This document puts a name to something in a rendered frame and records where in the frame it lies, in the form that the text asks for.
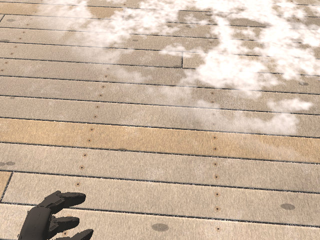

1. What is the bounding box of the left robot hand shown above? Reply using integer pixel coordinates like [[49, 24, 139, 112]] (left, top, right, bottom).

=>
[[17, 190, 94, 240]]

